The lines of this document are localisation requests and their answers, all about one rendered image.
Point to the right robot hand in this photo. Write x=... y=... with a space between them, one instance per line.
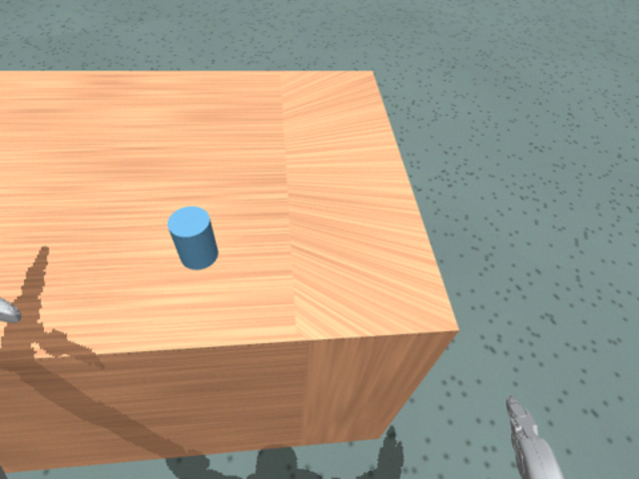
x=534 y=456

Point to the left robot hand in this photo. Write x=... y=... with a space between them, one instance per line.
x=9 y=312

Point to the can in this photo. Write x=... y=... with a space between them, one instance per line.
x=193 y=236

